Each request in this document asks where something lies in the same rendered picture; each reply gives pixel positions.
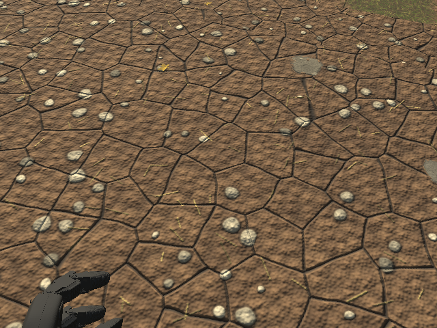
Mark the robot left hand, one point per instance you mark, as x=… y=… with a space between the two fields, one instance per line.
x=46 y=309

